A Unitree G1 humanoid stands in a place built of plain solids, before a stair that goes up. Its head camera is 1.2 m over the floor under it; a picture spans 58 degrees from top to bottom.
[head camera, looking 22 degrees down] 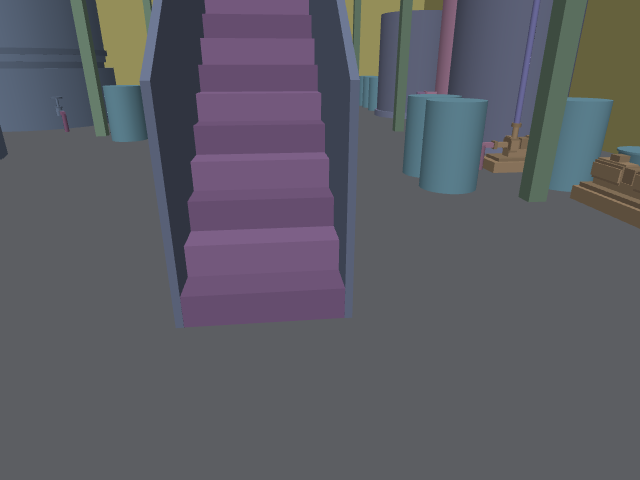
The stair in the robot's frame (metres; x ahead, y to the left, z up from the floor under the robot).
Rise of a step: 0.17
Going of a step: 0.22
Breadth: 0.88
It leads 6 degrees to the left of straight ahead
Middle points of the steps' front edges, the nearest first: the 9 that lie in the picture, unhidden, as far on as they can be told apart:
1.86 0.27 0.17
2.07 0.30 0.34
2.29 0.32 0.52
2.50 0.34 0.69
2.72 0.37 0.86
2.93 0.39 1.03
3.15 0.41 1.20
3.36 0.44 1.38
3.58 0.46 1.55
